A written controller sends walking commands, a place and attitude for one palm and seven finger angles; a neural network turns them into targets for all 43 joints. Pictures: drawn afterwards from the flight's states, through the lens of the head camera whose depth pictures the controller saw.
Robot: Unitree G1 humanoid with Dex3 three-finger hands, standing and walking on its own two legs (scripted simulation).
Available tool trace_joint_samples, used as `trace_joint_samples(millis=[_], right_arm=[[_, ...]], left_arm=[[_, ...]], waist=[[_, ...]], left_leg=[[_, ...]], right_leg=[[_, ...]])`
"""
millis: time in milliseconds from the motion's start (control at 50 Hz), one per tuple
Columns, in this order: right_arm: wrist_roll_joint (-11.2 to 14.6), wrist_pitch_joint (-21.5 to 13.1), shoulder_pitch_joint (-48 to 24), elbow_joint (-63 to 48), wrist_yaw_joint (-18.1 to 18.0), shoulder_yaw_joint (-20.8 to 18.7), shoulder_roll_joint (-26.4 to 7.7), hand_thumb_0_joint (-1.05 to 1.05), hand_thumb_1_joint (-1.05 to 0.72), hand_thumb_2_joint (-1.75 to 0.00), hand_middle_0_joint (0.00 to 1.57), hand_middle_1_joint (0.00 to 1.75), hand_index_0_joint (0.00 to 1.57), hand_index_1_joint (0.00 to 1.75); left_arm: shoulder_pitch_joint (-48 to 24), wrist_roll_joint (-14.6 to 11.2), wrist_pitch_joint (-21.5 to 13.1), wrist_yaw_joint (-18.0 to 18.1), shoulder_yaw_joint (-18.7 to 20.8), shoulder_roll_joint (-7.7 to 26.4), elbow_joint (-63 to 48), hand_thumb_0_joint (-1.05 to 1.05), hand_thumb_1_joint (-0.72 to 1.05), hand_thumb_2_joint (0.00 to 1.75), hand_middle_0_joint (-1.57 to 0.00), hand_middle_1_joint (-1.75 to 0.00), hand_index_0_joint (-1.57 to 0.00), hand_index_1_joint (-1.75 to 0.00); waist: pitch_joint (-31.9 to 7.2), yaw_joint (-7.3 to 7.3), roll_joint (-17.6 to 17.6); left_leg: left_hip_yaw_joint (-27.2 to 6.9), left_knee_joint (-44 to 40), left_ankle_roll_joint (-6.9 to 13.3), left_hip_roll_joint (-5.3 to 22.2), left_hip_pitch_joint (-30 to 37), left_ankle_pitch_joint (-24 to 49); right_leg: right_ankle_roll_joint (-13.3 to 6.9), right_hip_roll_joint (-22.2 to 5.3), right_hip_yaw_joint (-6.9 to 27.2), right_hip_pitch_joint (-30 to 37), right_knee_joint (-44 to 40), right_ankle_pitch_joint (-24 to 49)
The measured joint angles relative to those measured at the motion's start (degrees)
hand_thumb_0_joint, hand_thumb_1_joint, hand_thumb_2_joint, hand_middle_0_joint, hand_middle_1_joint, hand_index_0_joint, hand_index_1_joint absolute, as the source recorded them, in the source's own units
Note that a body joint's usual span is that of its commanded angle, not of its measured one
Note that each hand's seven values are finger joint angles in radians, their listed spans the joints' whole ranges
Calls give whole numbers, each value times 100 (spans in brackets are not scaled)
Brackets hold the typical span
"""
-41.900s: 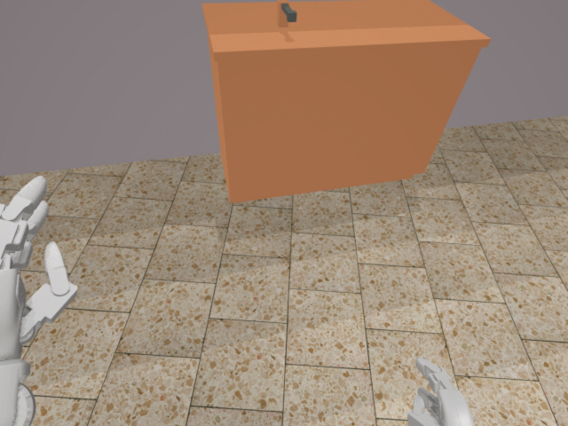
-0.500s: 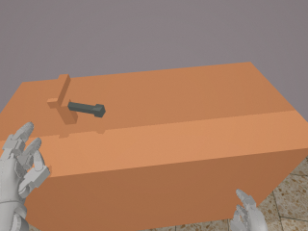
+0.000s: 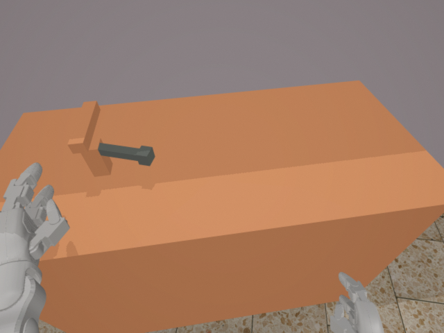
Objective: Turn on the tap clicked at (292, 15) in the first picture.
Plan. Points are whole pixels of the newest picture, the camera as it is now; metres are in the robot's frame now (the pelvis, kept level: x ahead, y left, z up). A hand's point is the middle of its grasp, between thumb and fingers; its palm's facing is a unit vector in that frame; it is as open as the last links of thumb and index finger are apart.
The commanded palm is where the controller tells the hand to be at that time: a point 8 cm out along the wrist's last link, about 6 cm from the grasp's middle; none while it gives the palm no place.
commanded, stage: reach beside the lever's end, fingers flat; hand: left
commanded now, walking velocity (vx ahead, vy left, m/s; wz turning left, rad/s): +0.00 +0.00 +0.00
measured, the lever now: (145, 155) +0.42 +0.21 +0.09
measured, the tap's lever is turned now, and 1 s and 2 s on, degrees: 70 70 70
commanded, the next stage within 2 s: push the lever round in 1.50 s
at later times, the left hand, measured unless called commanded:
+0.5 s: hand (55, 206) +0.27 +0.32 +0.11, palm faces +0.49 -0.87 -0.11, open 7.7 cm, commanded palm +0.23 +0.36 +0.10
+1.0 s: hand (57, 188) +0.32 +0.35 +0.09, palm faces +0.47 -0.87 -0.12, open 7.8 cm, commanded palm +0.27 +0.39 +0.09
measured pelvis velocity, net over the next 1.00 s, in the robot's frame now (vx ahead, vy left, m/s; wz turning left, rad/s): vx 0.00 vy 0.01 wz -0.01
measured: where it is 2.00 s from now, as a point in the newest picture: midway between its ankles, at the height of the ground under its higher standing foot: outside the picture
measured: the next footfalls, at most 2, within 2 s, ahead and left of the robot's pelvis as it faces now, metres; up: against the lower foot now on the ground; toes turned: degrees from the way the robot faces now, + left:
none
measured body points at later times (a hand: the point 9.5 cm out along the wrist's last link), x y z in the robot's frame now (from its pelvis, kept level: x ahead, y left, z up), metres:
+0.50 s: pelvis +0.00 +0.01 +0.00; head +0.02 +0.00 +0.45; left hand +0.24 +0.36 +0.12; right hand +0.18 -0.23 -0.09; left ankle +0.00 +0.12 -0.73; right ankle +0.02 -0.09 -0.73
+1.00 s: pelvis +0.00 +0.01 +0.00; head +0.04 +0.00 +0.44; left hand +0.29 +0.40 +0.10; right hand +0.13 -0.26 -0.11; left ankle +0.00 +0.12 -0.73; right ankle +0.02 -0.09 -0.73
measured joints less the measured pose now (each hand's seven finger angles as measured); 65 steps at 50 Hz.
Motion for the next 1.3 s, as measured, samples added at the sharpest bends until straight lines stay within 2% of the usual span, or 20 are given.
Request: trace_joint_samples(millis=[300, 440, 580, 700, 840, 980, 1140, 1300], right_arm=[[-41, 152, 15, 37, 18, -48, -7, 2, -90, -90, 20, 30, 20, 30], [-25, 165, -18, 123, -38, -43, -43, 2, -90, -90, 20, 30, 20, 30], [-35, 240, -18, 127, -39, -32, -34, 2, -90, -90, 20, 30, 20, 30], [-41, 368, 74, 101, -10, -59, -52, 2, -90, -90, 20, 30, 20, 30], [-31, 463, 168, 159, -18, -95, -168, 1, -90, -90, 20, 30, 20, 30], [-35, 540, 282, 179, 2, -130, -208, 1, -90, -90, 20, 30, 20, 30], [-49, 638, 490, 25, 115, -185, -159, 1, -90, -90, 20, 30, 20, 30], [-79, 654, 511, 0, 157, -207, -92, 1, -90, -90, 20, 30, 20, 30]], left_arm=[[-360, 72, -298, -198, 289, 109, 725, 1, 90, 90, -18, -22, -18, -22], [-813, 97, -460, -311, 398, 209, 1254, 1, 90, 90, -17, -20, -17, -20], [-1259, 125, -493, -459, 512, 382, 1870, 1, 90, 90, -16, -19, -17, -19], [-1474, 114, -580, -585, 802, 593, 2439, 1, 90, 90, -16, -17, -16, -17], [-1954, 190, -848, -796, 1067, 861, 3229, 1, 90, 90, -15, -16, -16, -16], [-2388, 209, -1084, -1056, 1089, 1023, 3753, 1, 90, 90, -15, -15, -15, -15], [-2010, 226, -1127, -1011, 1117, 882, 3516, 1, 90, 90, -15, -15, -15, -15], [-1597, 222, -1216, -841, 1184, 716, 3118, 1, 90, 90, -15, -15, -15, -15]], waist=[[-3, -5, -70], [64, -25, -61], [44, -107, -78], [-13, -179, -105], [44, -226, -90], [27, -304, -97], [-126, -397, -89], [-135, -312, -104]], left_leg=[[60, -60, 50, -22, 7, -2], [34, -26, 58, -32, -49, 11], [54, -40, 50, -13, -145, 38], [64, 8, 34, 32, -245, 9], [2, 205, 32, 52, -487, -54], [10, 335, 47, 56, -726, -100], [148, 284, 84, 75, -670, -164], [140, 283, 104, 57, -592, -201]], right_leg=[[56, -18, 62, 3, -86, 33], [58, -28, 36, -32, -75, 48], [45, -9, 56, -142, -82, 80], [27, 36, 65, -235, -70, 80], [15, 54, 2, -417, 35, 49], [28, 57, 10, -644, 127, 29], [70, 79, 149, -648, 97, 8], [96, 62, 144, -551, 73, -23]])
